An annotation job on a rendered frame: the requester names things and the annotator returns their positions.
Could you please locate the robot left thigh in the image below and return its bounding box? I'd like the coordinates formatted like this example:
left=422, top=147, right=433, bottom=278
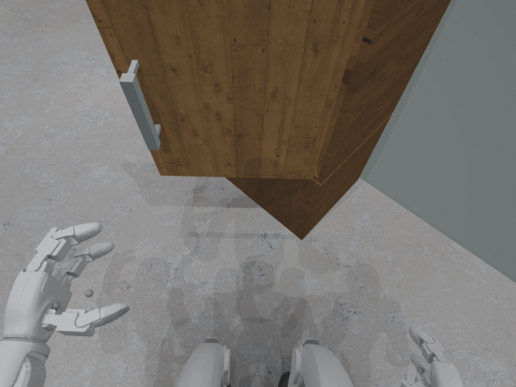
left=174, top=343, right=231, bottom=387

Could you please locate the robot right thigh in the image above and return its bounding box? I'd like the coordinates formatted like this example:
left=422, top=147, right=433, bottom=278
left=291, top=344, right=354, bottom=387

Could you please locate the robot left forearm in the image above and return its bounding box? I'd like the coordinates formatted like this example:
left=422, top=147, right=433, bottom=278
left=0, top=338, right=51, bottom=387

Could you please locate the robot right hand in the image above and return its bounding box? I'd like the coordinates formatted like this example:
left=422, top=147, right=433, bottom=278
left=401, top=326, right=464, bottom=387

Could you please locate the cupboard door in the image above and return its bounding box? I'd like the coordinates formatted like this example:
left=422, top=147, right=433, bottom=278
left=86, top=0, right=366, bottom=180

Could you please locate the robot left hand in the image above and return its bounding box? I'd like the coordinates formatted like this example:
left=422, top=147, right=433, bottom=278
left=2, top=223, right=130, bottom=343

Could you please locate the robot thigh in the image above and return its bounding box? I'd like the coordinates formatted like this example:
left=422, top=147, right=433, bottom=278
left=291, top=344, right=354, bottom=387
left=174, top=343, right=231, bottom=387

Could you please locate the handle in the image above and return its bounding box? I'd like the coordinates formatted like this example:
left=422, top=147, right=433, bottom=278
left=119, top=60, right=161, bottom=151

